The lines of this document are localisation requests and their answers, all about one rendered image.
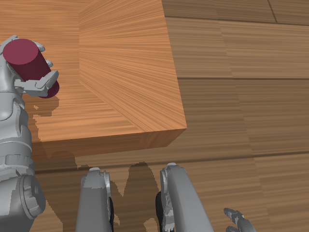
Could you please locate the right robot hand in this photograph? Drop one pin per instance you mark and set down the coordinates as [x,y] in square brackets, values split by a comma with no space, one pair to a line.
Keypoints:
[244,225]

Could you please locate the left robot hand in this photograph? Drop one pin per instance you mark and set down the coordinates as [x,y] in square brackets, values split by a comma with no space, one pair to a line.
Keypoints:
[10,81]

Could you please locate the right robot foot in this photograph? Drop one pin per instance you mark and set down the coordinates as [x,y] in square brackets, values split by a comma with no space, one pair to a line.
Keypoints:
[159,212]

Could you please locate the can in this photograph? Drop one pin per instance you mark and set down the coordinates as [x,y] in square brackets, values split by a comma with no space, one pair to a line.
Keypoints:
[26,59]

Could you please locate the left robot arm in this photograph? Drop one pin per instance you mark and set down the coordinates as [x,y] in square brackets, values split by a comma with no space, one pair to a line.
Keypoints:
[21,197]

